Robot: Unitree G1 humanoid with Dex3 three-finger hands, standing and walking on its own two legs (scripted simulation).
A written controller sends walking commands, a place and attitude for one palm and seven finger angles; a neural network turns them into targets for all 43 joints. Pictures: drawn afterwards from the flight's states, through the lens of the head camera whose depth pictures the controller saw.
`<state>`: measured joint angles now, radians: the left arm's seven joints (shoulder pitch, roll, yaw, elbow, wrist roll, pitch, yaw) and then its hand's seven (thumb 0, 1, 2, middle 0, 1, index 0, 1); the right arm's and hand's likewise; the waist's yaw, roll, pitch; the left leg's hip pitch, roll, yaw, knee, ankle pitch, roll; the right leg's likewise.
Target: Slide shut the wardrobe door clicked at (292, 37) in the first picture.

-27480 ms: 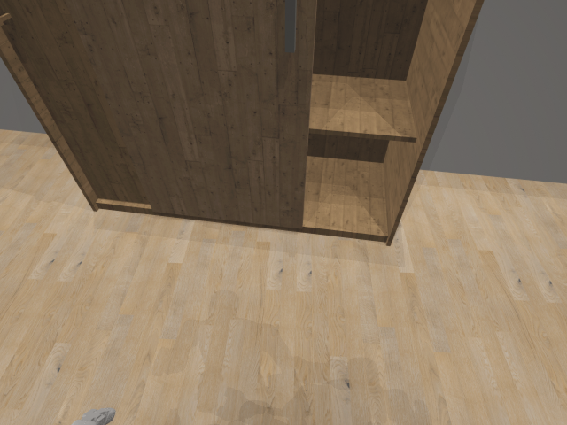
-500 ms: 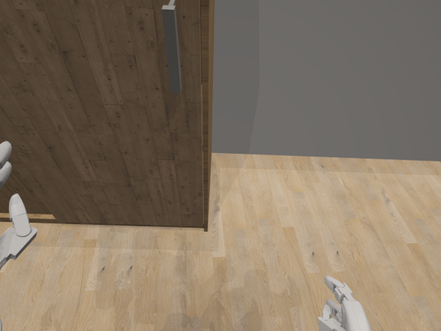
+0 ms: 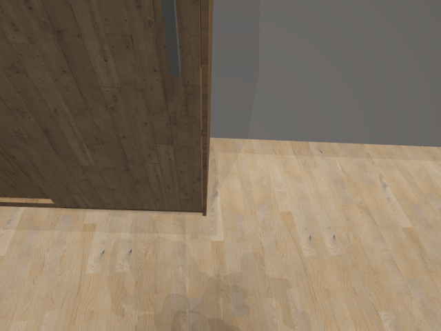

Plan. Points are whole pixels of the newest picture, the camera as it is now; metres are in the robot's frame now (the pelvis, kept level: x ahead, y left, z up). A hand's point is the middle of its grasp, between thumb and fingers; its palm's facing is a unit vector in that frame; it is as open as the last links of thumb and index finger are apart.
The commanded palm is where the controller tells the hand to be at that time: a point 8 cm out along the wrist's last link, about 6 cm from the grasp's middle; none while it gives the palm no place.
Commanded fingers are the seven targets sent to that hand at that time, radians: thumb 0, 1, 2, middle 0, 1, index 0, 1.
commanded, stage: let the arm hang, fingers relaxed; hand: left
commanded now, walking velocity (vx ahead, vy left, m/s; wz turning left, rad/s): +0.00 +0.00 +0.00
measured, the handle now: (172, 28) +0.69 +0.15 +0.19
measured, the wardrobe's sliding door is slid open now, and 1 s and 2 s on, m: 0.00 0.00 0.00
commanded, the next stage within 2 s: look to check the result in 0.74 s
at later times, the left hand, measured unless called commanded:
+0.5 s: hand out of the picture +0.10 +0.25 -0.14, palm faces -0.01 -0.94 -0.35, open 7.4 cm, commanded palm none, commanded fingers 0.00 0.90 0.90 -0.20 -0.30 -0.20 -0.30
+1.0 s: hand out of the picture +0.12 +0.23 -0.15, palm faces -0.03 -0.95 -0.32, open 7.4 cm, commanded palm none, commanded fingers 0.00 0.90 0.90 -0.20 -0.30 -0.20 -0.30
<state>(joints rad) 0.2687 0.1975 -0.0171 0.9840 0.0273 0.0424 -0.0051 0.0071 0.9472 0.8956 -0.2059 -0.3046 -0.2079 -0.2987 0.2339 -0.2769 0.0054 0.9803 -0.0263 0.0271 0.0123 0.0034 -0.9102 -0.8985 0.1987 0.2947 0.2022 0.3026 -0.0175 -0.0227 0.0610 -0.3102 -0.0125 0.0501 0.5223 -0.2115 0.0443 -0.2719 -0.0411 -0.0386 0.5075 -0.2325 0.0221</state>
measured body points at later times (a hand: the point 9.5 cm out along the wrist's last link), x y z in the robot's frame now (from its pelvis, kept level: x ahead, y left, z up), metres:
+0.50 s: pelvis +0.02 +0.00 +0.01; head +0.03 -0.01 +0.46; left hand +0.10 +0.30 -0.12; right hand +0.10 -0.27 -0.14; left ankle +0.04 +0.09 -0.73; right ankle +0.02 -0.14 -0.73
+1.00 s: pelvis +0.05 -0.01 +0.01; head +0.07 -0.02 +0.46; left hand +0.12 +0.27 -0.12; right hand +0.12 -0.31 -0.13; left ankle +0.04 +0.09 -0.73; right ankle +0.02 -0.14 -0.73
